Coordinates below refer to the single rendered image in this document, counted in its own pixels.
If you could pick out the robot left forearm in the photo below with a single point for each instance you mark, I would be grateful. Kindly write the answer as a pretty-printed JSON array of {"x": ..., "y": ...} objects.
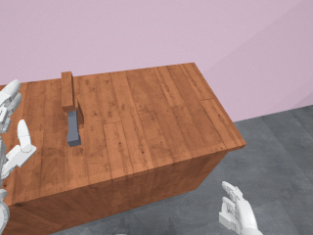
[{"x": 4, "y": 211}]

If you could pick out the robot right hand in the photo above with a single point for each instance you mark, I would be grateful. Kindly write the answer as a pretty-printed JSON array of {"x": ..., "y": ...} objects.
[{"x": 241, "y": 215}]

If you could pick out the tap lever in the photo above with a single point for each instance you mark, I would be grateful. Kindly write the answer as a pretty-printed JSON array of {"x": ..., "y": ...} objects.
[{"x": 73, "y": 137}]

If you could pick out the robot left hand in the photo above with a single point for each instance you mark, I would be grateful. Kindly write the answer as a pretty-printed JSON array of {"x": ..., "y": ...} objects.
[{"x": 10, "y": 98}]

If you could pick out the counter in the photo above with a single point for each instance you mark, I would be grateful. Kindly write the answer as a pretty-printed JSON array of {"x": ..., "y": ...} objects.
[{"x": 146, "y": 135}]

